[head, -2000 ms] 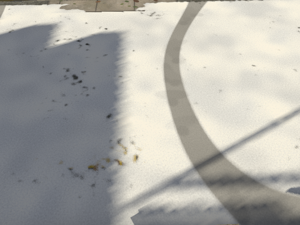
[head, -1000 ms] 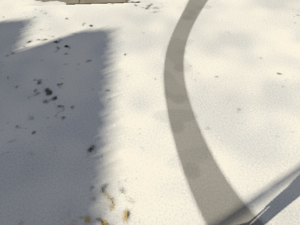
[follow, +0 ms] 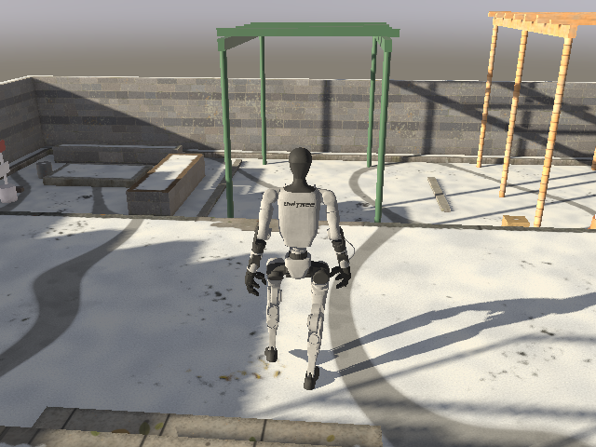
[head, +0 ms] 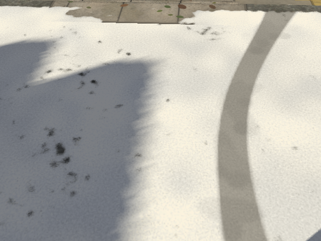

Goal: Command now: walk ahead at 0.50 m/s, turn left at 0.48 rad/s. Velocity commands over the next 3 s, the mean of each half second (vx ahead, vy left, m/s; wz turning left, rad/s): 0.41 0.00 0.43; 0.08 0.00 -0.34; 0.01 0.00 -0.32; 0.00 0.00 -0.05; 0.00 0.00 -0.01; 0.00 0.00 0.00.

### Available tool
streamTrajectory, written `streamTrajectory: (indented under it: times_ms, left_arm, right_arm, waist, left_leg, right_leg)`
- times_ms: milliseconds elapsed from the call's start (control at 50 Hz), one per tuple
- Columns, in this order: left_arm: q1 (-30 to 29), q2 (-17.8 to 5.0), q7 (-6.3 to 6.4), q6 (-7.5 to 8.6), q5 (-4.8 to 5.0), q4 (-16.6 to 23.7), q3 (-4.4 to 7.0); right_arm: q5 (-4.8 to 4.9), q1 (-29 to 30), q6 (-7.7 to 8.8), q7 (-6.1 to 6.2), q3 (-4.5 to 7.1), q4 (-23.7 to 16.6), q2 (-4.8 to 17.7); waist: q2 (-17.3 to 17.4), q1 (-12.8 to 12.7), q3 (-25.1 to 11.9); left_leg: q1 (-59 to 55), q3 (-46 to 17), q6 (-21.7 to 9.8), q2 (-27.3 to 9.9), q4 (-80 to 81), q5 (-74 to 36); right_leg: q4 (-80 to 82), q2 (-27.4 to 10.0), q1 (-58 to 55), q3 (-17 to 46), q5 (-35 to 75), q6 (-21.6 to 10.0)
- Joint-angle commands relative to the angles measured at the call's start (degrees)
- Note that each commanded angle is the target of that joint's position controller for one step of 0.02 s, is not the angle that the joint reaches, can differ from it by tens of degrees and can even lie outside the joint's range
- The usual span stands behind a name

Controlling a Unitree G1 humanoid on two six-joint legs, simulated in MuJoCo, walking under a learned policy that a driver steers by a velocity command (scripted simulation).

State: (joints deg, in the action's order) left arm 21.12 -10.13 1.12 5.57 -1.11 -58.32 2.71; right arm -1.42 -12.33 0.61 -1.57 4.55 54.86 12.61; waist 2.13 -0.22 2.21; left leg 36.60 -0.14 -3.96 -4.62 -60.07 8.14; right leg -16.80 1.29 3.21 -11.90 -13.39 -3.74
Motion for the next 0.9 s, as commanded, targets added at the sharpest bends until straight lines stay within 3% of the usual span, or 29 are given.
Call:
streamTrajectory:
  times_ms: [20, 60, 120, 160, 200, 220, 240, 260, 280, 300, 320, 340, 380, 400, 460, 540, 640, 760, 820, 840, 860, 880, 900]
  left_arm:
    - [1.03, -5.23, 0.31, 0.88, -0.15, 2.24, 0.70]
    - [2.05, -6.13, 0.44, 0.95, -0.27, 2.01, 0.86]
    - [4.94, -7.60, 0.75, 0.68, -0.31, 1.03, 1.26]
    - [4.92, -8.52, 0.94, 0.22, -0.40, 0.80, 1.51]
    - [4.30, -10.15, 1.25, -0.42, -0.54, 0.97, 1.99]
    - [3.87, -11.07, 1.19, -0.99, -0.61, 1.30, 2.28]
    - [3.37, -11.49, 0.88, -1.50, -0.42, 1.97, 2.34]
    - [3.37, -9.47, 0.54, -1.64, -0.24, 3.96, 1.82]
    - [2.80, -5.45, -0.59, -1.13, 1.03, 8.87, 1.46]
    - [-3.97, -9.90, -0.63, -0.64, 0.52, 10.27, 2.05]
    - [-5.53, -8.42, -0.59, -0.06, 1.36, 10.94, 1.61]
    - [-3.75, -7.71, -0.18, 0.04, 1.31, 9.79, 1.46]
    - [0.73, -6.47, 0.00, -2.32, -0.64, 7.79, 1.24]
    - [2.04, -6.07, -0.14, -3.46, -0.93, 7.15, 1.24]
    - [2.55, -5.19, -0.87, -4.84, -0.28, 6.14, 0.97]
    - [-2.05, -5.86, -0.98, -5.40, 0.38, 6.29, 0.83]
    - [-7.31, -6.00, -0.83, -5.81, -0.11, 8.37, 0.40]
    - [-6.18, -5.50, -0.60, -6.27, -0.24, 9.47, 0.29]
    - [-3.35, -5.58, -0.20, -6.15, -0.02, 9.68, 0.64]
    - [-0.85, -5.85, -0.06, -5.76, -0.07, 9.57, 0.84]
    - [3.56, -9.17, 0.26, -5.22, -0.21, 9.28, 1.85]
    - [3.06, -16.49, 0.67, -5.34, -0.34, 10.16, 3.69]
    - [5.21, -16.24, 0.35, -5.71, 1.33, 9.44, 3.79]
  right_arm:
    - [0.09, 4.62, 0.40, -0.70, -0.66, -4.38, -0.35]
    - [-0.05, 8.38, 0.48, -1.27, -1.25, -6.00, -0.87]
    - [-0.39, 12.22, 0.48, -1.73, -1.37, -8.31, 0.06]
    - [-0.50, 11.65, 0.50, -1.73, -1.02, -8.87, 0.98]
    - [-0.62, 6.68, 0.48, -1.20, -0.30, -7.89, 2.42]
    - [-0.56, 1.47, 0.71, -0.94, 0.32, -6.45, 3.39]
    - [-0.88, -6.20, 1.29, -0.45, 1.24, -4.07, 4.96]
    - [-1.58, -12.19, 1.68, 0.33, 2.92, -3.11, 10.41]
    - [-0.30, -8.40, 1.12, 0.55, 3.89, -5.25, 15.49]
    - [0.63, -8.24, 0.48, 0.93, 3.59, -5.56, 14.80]
    - [0.84, -5.12, 0.70, 1.57, 2.88, -5.57, 12.62]
    - [0.95, -3.01, 1.18, 1.67, 2.10, -5.67, 9.84]
    - [1.47, 0.32, 2.19, 1.91, 0.47, -6.25, 5.57]
    - [1.44, -0.39, 2.87, 1.82, -0.06, -5.87, 4.82]
    - [0.89, -3.91, 3.75, 2.16, -0.65, -3.77, 5.99]
    - [0.73, -3.82, 3.30, 3.08, -1.61, -3.43, 6.03]
    - [0.95, -5.41, 1.97, 4.88, -1.88, -2.71, 6.31]
    - [0.63, -5.69, 0.33, 5.82, -1.15, -2.58, 7.67]
    - [0.69, -4.28, 0.01, 5.77, -0.45, -3.32, 9.14]
    - [0.78, -3.32, -0.09, 5.73, -0.14, -3.72, 9.80]
    - [0.99, -0.95, 0.02, 5.62, 0.06, -5.46, 10.05]
    - [1.26, -0.62, -0.28, 4.85, -0.78, -8.83, 5.42]
    - [-0.09, -1.00, -1.34, 4.56, -1.48, -8.94, 4.14]
  waist:
    - [-5.95, 0.28, 3.35]
    - [-6.47, -0.63, 4.04]
    - [-6.42, -1.53, 4.77]
    - [-6.81, -0.44, 3.96]
    - [-8.22, 1.92, 0.59]
    - [-8.28, 3.95, -2.47]
    - [-6.04, 7.44, -6.77]
    - [0.51, 9.57, -12.21]
    - [13.61, 5.14, -15.75]
    - [1.40, 6.36, -12.68]
    - [-0.65, 4.32, -7.10]
    - [-4.57, 1.57, -3.34]
    - [-3.64, -2.00, -3.72]
    - [-2.92, -2.54, -4.40]
    - [-0.33, -2.70, -4.96]
    - [2.44, -1.06, -3.93]
    - [2.54, 1.07, -2.47]
    - [1.28, 0.75, -1.09]
    - [1.60, -0.62, -3.03]
    - [0.50, -2.75, -4.16]
    - [-3.38, -5.62, -6.82]
    - [-16.84, -3.47, -7.87]
    - [-12.23, -3.88, -11.61]
  left_leg:
    - [3.30, 1.58, 0.56, -0.57, 7.41, -6.05]
    - [0.78, 3.90, 0.09, 0.05, 14.72, -8.37]
    - [-1.01, 6.75, -1.70, 1.13, 20.66, -5.25]
    - [-3.98, 8.43, -3.77, 3.16, 22.69, -0.82]
    - [-10.15, 10.45, -6.23, 6.91, 23.49, 5.13]
    - [-15.60, 10.67, -7.56, 9.03, 25.54, 6.86]
    - [-26.63, 9.22, -9.21, 10.47, 30.97, 4.84]
    - [-40.02, -6.41, -12.53, -0.71, 33.55, 11.70]
    - [-52.45, -40.50, -21.84, -15.76, 42.70, 6.10]
    - [-49.36, -36.18, -20.44, -15.54, 44.35, -6.17]
    - [-42.93, -27.03, -19.13, -14.53, 42.76, -19.20]
    - [-36.03, -20.38, -16.40, -11.60, 42.19, -32.98]
    - [-29.60, -10.58, -11.73, -7.14, 42.56, -40.55]
    - [-28.64, -8.60, -10.48, -6.32, 42.91, -44.73]
    - [-29.10, -3.00, -6.18, -4.57, 44.01, -52.37]
    - [-31.45, 2.33, -0.72, -3.54, 44.64, -49.29]
    - [-37.17, 3.82, -1.82, -6.60, 42.90, -47.37]
    - [-39.95, 3.26, -5.89, -10.39, 36.21, -49.55]
    - [-38.53, 3.82, -5.61, -10.20, 27.99, -52.42]
    - [-35.62, 5.49, -4.15, -8.93, 22.05, -51.11]
    - [-27.36, 8.37, -1.41, -4.94, 9.36, -40.11]
    - [-8.34, 10.99, 2.62, 8.76, -7.74, 16.54]
    - [-8.46, -0.57, 3.18, 8.72, -14.41, 30.17]
  right_leg:
    - [7.93, -14.76, 1.13, 5.12, 20.03, -3.51]
    - [7.67, -14.87, 0.48, 2.63, 21.87, -3.58]
    - [6.14, -16.93, -4.25, 0.69, 26.74, -3.80]
    - [1.79, -17.68, -7.38, -1.30, 38.95, -3.37]
    - [-7.80, -17.87, -9.78, -2.99, 54.12, -2.86]
    - [-16.45, -17.67, -9.69, -3.39, 55.97, -2.66]
    - [-29.23, -16.61, -4.86, -4.47, 49.27, -1.26]
    - [-47.01, -14.37, 8.51, -4.25, 25.80, 0.55]
    - [-67.95, 0.31, 32.27, 2.09, -17.93, 4.25]
    - [-67.84, -2.54, 37.45, 11.89, -13.99, 3.69]
    - [-65.42, -4.71, 37.12, 12.29, -8.91, 3.45]
    - [-60.44, -6.34, 33.49, 12.42, -7.08, 3.65]
    - [-53.89, -7.56, 26.12, 12.59, -6.29, 3.79]
    - [-52.08, -6.99, 23.99, 12.19, -5.73, 3.92]
    - [-45.57, -5.61, 23.22, 11.41, -0.70, 4.18]
    - [-37.18, -3.78, 24.50, 12.54, 5.67, 3.38]
    - [-29.49, -3.50, 26.65, 10.29, 5.09, 2.53]
    - [-25.01, -2.06, 24.75, 7.92, -6.45, 0.00]
    - [-19.43, -0.41, 19.13, 7.01, -8.19, -2.63]
    - [-13.90, -0.66, 14.19, 8.33, -1.87, -4.10]
    - [-9.53, -5.75, 5.31, 16.43, 17.18, -7.65]
    - [-7.23, -21.27, -4.09, 37.71, 54.93, -17.68]
    - [-5.01, -24.82, -0.88, 41.39, 53.32, -22.45]
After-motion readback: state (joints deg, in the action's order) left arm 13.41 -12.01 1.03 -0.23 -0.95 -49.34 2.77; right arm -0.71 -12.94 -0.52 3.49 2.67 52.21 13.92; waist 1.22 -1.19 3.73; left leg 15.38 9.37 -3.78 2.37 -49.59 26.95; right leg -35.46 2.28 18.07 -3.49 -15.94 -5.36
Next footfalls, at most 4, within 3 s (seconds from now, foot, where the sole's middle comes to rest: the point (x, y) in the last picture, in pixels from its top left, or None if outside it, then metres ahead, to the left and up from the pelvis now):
0.24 left None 0.27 0.11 -0.78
0.86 right None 0.37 0.00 -0.78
1.32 left None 0.36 0.20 -0.78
1.62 right None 0.27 -0.01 -0.78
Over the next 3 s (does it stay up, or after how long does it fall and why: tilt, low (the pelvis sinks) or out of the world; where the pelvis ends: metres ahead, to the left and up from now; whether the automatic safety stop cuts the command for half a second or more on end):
stays up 0.28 0.10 0.00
